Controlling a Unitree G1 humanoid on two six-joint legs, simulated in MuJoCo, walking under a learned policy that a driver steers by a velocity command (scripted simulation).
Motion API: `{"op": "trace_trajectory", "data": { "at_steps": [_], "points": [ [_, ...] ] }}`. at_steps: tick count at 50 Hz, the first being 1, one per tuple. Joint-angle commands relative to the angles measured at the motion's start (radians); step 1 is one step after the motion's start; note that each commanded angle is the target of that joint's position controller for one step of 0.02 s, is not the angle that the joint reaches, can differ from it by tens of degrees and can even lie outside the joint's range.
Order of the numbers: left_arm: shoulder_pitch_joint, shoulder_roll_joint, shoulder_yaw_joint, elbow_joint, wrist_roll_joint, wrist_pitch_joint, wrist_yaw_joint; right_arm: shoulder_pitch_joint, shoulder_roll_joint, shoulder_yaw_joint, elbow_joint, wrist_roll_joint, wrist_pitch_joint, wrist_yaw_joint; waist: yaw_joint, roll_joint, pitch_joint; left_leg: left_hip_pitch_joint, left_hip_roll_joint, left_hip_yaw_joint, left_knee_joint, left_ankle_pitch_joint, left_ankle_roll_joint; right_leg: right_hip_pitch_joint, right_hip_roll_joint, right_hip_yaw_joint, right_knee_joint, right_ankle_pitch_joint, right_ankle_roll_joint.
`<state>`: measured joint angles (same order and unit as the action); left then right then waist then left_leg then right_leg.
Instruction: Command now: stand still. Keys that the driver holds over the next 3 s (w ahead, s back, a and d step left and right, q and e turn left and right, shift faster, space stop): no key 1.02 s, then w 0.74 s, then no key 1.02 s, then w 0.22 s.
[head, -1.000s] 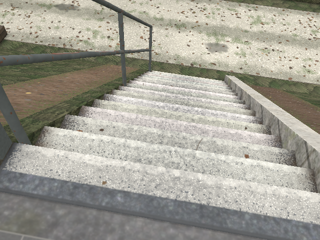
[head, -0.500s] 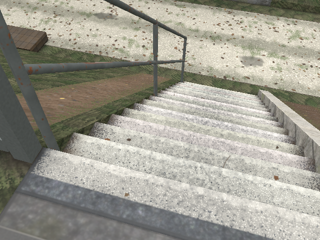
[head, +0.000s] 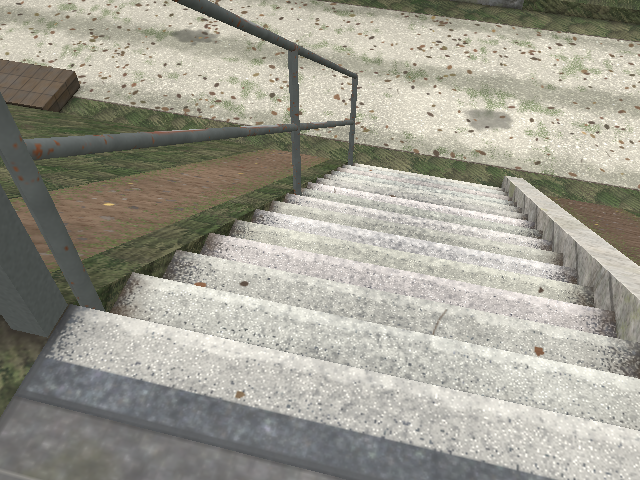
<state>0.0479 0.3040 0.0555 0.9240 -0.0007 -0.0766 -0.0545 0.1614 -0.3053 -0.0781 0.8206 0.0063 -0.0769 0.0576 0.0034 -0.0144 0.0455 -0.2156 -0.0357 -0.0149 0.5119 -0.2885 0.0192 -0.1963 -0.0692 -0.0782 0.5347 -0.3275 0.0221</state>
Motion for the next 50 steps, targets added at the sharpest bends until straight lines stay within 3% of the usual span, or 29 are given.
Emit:
{"op": "trace_trajectory", "data": {
  "at_steps": [1, 29, 50],
  "points": [
    [-0.045, 0.143, 0.029, -0.047, -0.001, -0.012, 0.004, -0.025, -0.145, -0.029, -0.058, 0.000, -0.012, -0.004, 0.006, -0.002, -0.096, 0.040, 0.055, -0.059, -0.074, 0.264, 0.038, 0.028, -0.030, 0.036, -0.074, 0.266, -0.038],
    [-0.056, 0.191, 0.023, 0.046, 0.003, 0.000, 0.009, -0.044, -0.208, -0.011, 0.013, -0.003, -0.003, 0.001, 0.011, 0.005, -0.073, 0.090, 0.064, -0.057, -0.116, 0.272, 0.043, 0.045, -0.019, 0.034, -0.123, 0.257, -0.029],
    [-0.050, 0.210, 0.017, 0.089, 0.004, 0.005, 0.009, -0.033, -0.233, -0.003, 0.066, -0.002, 0.000, 0.006, 0.010, 0.005, -0.062, 0.092, 0.066, -0.058, -0.127, 0.263, 0.043, 0.048, -0.018, 0.033, -0.130, 0.249, -0.023]
  ]
}}
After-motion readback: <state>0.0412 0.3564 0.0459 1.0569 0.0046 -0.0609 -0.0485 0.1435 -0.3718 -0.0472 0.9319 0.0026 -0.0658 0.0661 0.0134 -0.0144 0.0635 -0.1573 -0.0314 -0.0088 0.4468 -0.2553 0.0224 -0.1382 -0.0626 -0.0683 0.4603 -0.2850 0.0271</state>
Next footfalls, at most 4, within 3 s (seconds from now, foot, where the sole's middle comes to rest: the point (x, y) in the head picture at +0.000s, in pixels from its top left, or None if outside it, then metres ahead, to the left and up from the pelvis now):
1.66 left None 0.41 0.09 -0.77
2.08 right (399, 453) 0.54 -0.13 -0.77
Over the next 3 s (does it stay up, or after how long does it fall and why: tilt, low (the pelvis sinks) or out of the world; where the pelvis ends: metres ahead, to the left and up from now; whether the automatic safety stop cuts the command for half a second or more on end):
stays up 0.47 -0.02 0.00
